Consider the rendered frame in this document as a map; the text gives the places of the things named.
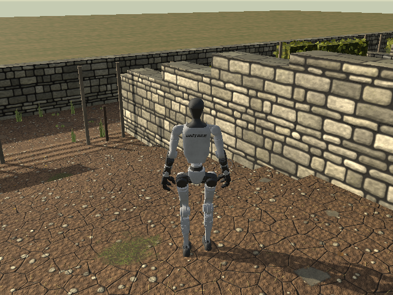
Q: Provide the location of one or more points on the left robot forearm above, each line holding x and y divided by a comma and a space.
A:
168, 166

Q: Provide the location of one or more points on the robot left upper arm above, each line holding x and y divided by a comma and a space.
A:
176, 131

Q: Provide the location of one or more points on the robot right hand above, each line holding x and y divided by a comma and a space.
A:
225, 178

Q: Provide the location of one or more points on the right robot forearm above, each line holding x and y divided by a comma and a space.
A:
224, 165

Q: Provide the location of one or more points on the robot left hand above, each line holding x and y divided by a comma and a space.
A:
165, 182

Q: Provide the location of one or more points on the robot left foot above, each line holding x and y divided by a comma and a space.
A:
186, 251

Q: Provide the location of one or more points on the robot right upper arm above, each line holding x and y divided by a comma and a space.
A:
215, 130

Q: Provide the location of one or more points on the left robot shin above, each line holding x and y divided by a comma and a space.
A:
185, 227

